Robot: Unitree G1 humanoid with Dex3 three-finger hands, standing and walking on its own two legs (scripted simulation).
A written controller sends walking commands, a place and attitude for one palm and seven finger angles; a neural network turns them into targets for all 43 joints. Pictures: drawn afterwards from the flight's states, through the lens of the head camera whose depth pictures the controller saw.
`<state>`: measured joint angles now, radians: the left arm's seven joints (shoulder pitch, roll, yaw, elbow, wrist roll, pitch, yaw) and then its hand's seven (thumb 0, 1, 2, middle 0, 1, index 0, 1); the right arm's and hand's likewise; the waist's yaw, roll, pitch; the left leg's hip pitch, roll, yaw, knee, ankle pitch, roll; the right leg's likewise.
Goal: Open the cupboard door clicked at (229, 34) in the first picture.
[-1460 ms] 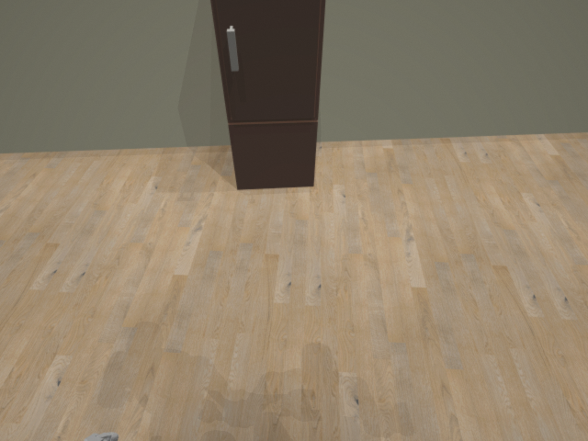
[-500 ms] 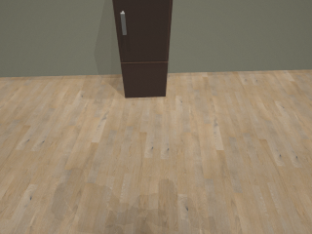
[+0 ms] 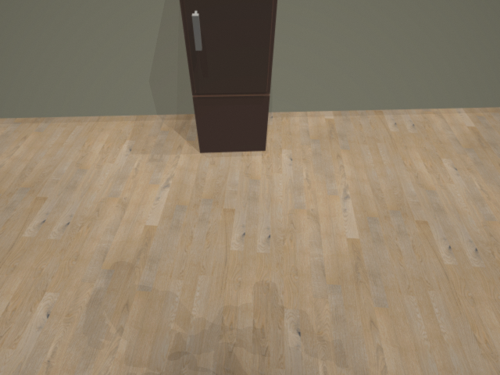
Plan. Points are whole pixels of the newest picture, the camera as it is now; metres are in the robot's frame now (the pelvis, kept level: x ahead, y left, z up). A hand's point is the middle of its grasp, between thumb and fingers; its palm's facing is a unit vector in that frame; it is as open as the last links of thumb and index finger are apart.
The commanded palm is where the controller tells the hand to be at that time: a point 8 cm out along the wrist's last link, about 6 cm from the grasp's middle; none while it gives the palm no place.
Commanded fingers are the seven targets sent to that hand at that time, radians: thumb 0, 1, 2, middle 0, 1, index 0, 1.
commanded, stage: walk to a spot facing it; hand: left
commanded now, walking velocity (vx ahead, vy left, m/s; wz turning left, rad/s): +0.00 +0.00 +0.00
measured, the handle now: (197, 30) +1.40 +0.31 -0.04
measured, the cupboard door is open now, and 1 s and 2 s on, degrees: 0 0 0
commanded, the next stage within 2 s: take the last steps up to it in 1.40 s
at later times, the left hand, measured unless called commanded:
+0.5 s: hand out of the picture +0.07 +0.20 -0.19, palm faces -0.03 -0.99 -0.14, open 7.4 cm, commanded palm none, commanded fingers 0.00 0.90 0.90 -0.20 -0.30 -0.20 -0.30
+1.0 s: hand (186, 293) +0.31 +0.16 -0.18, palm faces +0.07 -0.98 -0.20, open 7.2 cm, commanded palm none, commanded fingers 0.00 0.90 0.90 -0.20 -0.30 -0.20 -0.30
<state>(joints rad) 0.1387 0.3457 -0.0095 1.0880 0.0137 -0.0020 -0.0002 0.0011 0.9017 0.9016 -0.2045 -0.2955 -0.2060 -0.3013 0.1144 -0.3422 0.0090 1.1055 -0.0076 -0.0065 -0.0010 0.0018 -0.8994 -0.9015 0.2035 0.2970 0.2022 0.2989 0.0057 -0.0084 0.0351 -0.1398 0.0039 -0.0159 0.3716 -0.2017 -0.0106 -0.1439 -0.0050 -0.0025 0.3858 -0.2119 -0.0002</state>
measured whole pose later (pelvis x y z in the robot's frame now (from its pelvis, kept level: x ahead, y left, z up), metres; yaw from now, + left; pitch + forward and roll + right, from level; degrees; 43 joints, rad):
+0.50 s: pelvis +0.09 +0.02 -0.01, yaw -2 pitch -1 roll +0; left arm 0.34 0.20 0.02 1.12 0.02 0.02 -0.01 0.00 0.90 0.90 -0.20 -0.30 -0.20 -0.30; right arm 0.42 -0.14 0.00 1.12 -0.02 -0.07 -0.02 0.00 -0.90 -0.90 0.20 0.30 0.20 0.30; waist -0.03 -0.05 0.01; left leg -0.06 0.01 0.05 0.47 -0.40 0.02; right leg -0.38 -0.03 -0.05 1.03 -0.46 -0.02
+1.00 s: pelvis +0.28 -0.03 -0.01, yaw +3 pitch -1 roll -2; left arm 0.26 0.19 0.05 1.06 0.03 -0.06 0.02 -0.01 0.95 0.90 -0.20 -0.30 -0.20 -0.30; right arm 0.27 -0.16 -0.07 1.04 -0.03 -0.01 0.01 0.00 -0.91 -0.90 0.20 0.30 0.19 0.30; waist -0.03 0.00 -0.01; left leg -0.54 0.14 0.09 0.99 -0.25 -0.01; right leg -0.19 -0.03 -0.22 0.46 -0.24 -0.04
